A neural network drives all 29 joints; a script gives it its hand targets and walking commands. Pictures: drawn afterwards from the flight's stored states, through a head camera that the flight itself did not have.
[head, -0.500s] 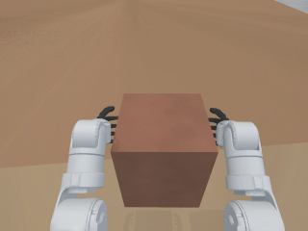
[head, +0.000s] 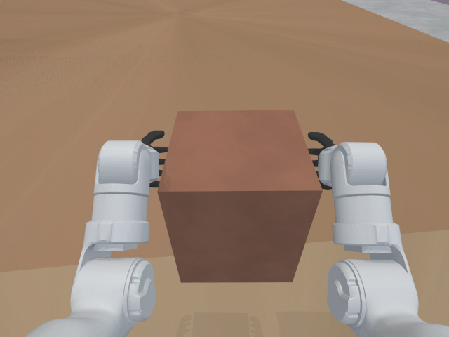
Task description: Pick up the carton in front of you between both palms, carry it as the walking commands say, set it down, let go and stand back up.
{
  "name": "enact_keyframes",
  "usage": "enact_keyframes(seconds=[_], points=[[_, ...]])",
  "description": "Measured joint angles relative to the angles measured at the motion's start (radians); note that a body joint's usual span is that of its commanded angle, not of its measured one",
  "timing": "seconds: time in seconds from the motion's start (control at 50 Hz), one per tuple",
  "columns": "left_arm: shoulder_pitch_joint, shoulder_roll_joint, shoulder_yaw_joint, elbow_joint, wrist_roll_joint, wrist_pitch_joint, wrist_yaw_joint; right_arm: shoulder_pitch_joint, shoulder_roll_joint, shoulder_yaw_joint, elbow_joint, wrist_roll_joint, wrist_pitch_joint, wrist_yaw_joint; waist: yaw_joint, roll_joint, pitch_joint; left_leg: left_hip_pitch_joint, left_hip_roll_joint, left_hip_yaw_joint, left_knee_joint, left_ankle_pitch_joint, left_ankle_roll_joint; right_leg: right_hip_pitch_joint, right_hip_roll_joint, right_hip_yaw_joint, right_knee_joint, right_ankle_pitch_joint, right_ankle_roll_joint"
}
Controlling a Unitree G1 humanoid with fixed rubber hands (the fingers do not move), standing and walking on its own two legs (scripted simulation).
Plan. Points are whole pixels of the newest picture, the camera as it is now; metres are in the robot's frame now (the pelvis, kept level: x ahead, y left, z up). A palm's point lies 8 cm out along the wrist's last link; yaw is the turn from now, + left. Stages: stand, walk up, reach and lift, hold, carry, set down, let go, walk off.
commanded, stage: carry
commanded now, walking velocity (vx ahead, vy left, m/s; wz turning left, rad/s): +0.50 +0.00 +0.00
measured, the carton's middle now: (236, 198) +0.36 +0.00 +0.11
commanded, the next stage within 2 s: none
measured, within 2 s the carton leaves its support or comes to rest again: neither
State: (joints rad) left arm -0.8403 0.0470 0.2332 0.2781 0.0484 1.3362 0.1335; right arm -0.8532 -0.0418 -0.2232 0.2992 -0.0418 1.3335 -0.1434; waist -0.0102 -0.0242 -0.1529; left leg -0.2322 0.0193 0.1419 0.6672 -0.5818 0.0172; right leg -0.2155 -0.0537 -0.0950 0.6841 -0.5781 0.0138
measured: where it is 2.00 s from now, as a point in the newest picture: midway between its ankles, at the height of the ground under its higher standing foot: (234, 181)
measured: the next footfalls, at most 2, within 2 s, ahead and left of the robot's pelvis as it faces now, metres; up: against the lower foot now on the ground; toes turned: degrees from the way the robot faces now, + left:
right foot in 0.20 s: +0.19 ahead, -0.10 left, +0.03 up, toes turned -5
left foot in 0.56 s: +0.54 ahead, +0.05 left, +0.07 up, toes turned +6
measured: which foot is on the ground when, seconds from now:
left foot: down 0.00-0.22, up 0.24-0.54, down 0.56-1.00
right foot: down 0.00-0.02, up 0.04-0.18, down 0.20-0.58, up 0.60-0.96, down 0.98-1.00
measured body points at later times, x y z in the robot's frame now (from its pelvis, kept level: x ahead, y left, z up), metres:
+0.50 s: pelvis +0.28 -0.04 +0.04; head +0.33 -0.04 +0.49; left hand +0.65 +0.17 +0.20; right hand +0.70 -0.13 +0.20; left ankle +0.40 +0.07 -0.63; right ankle +0.15 -0.09 -0.69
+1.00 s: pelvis +0.64 -0.04 +0.07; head +0.66 -0.04 +0.52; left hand +1.03 +0.09 +0.25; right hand +1.02 -0.21 +0.25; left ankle +0.50 +0.04 -0.64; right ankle +0.77 -0.13 -0.63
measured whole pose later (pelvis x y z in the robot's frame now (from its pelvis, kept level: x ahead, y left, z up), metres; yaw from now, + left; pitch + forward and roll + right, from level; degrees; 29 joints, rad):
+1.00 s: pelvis +0.64 -0.04 +0.07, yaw -1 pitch +3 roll -2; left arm -0.86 -0.02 0.31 0.08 0.12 1.33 0.09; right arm -0.88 -0.03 -0.27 0.14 -0.03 1.31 -0.13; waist -0.04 0.04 -0.02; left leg -0.12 0.05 0.13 0.62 -0.54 0.04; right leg -0.58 0.03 -0.15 0.62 -0.23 -0.07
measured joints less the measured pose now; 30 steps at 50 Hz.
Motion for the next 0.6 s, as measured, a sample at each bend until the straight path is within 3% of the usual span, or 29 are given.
enact_keyframes(seconds=[0.04, 0.1, 0.14, 0.18, 0.22, 0.26, 0.3, 0.36, 0.42, 0.5, 0.56, 0.58, 0.6], points=[[0.018, 0.012, 0.010, 0.004, -0.010, 0.001, -0.005, -0.003, 0.017, 0.011, 0.022, -0.017, -0.003, 0.000, -0.008, 0.018, 0.009, 0.036, 0.002, 0.005, -0.019, -0.017, -0.001, -0.065, -0.001, 0.002, 0.165, 0.020, 0.001], [0.024, 0.015, 0.024, -0.006, -0.012, 0.009, -0.006, 0.024, 0.029, 0.027, -0.010, -0.020, 0.007, -0.002, -0.031, 0.051, 0.048, 0.100, 0.016, -0.012, -0.098, -0.010, 0.002, -0.198, 0.031, 0.001, 0.323, -0.152, -0.019], [0.012, 0.011, 0.030, -0.031, -0.009, 0.012, -0.006, 0.037, 0.025, 0.034, -0.064, -0.005, 0.018, -0.010, -0.046, 0.065, 0.090, 0.149, 0.031, -0.026, -0.153, -0.003, -0.010, -0.276, 0.041, -0.020, 0.298, -0.142, -0.039], [-0.008, -0.002, 0.034, -0.069, -0.005, 0.009, -0.004, 0.032, 0.013, 0.022, -0.129, 0.007, 0.030, -0.019, -0.048, 0.087, 0.137, 0.184, 0.063, -0.039, -0.149, -0.021, -0.025, -0.290, 0.061, -0.061, 0.156, -0.030, -0.052], [-0.034, -0.033, 0.033, -0.103, 0.009, -0.008, 0.003, 0.029, -0.007, -0.009, -0.192, 0.021, 0.030, -0.020, -0.030, 0.086, 0.180, 0.135, 0.104, -0.045, 0.059, -0.016, -0.017, -0.241, 0.081, -0.097, 0.078, 0.141, -0.073], [-0.014, -0.065, 0.032, -0.146, 0.027, -0.024, 0.011, 0.030, -0.008, -0.041, -0.211, 0.028, 0.015, -0.019, 0.017, 0.066, 0.193, 0.005, 0.056, -0.137, 0.403, 0.024, -0.005, -0.203, 0.094, -0.094, 0.084, 0.122, -0.091], [0.018, -0.072, 0.028, -0.186, 0.026, -0.020, 0.015, 0.017, 0.009, -0.067, -0.205, 0.012, 0.013, -0.014, 0.053, 0.048, 0.199, -0.141, 0.005, -0.170, 0.678, 0.047, 0.028, -0.148, 0.103, -0.076, 0.029, 0.089, -0.097], [0.037, -0.063, 0.020, -0.233, 0.001, -0.007, 0.026, -0.004, 0.028, -0.088, -0.220, -0.013, 0.020, -0.005, 0.099, 0.027, 0.208, -0.330, -0.005, -0.132, 0.780, 0.093, 0.054, -0.059, 0.101, -0.053, -0.080, 0.094, -0.088], [0.020, -0.052, 0.028, -0.255, -0.019, -0.009, 0.033, -0.022, 0.040, -0.094, -0.251, -0.035, 0.022, 0.003, 0.131, 0.015, 0.210, -0.471, 0.002, -0.093, 0.675, 0.108, 0.054, 0.034, 0.094, -0.031, -0.180, 0.086, -0.088], [-0.018, -0.042, 0.046, -0.211, -0.023, -0.022, 0.035, -0.039, 0.054, -0.094, -0.239, -0.073, 0.012, 0.010, 0.138, 0.007, 0.181, -0.525, -0.014, -0.031, 0.281, 0.201, 0.049, 0.157, 0.076, -0.007, -0.285, 0.057, -0.074], [-0.029, -0.033, 0.063, -0.160, -0.016, -0.030, 0.025, -0.033, 0.064, -0.085, -0.199, -0.089, -0.004, 0.011, 0.099, 0.000, 0.171, -0.417, -0.059, 0.036, 0.016, 0.298, 0.072, 0.203, 0.046, -0.018, -0.176, 0.021, -0.060], [-0.027, -0.025, 0.069, -0.152, -0.022, -0.029, -0.013, -0.025, 0.070, -0.077, -0.188, -0.089, -0.014, 0.012, 0.077, -0.013, 0.178, -0.381, -0.070, 0.049, 0.007, 0.351, 0.091, 0.179, 0.024, -0.015, -0.046, 0.057, -0.058], [-0.020, -0.016, 0.069, -0.152, -0.024, -0.030, -0.019, -0.017, 0.075, -0.062, -0.183, -0.091, -0.023, 0.012, 0.049, -0.017, 0.183, -0.364, -0.074, 0.055, 0.032, 0.338, 0.105, 0.117, 0.030, 0.026, 0.139, 0.102, -0.051]])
